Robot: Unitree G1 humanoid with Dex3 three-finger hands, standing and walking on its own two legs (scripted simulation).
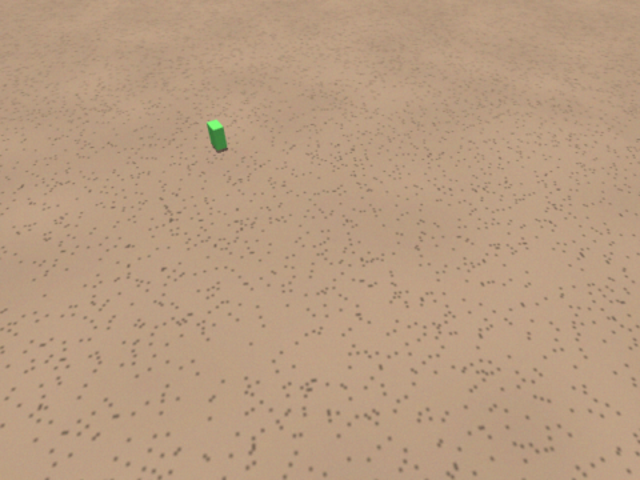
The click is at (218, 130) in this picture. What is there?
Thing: carton on end
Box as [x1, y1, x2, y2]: [207, 119, 226, 150]
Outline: 216,119 207,122 207,126 211,142 217,150 226,147 223,128
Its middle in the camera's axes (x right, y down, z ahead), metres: -0.56 -0.57 +2.12
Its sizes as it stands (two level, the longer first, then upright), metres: 0.090 0.058 0.126
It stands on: the floor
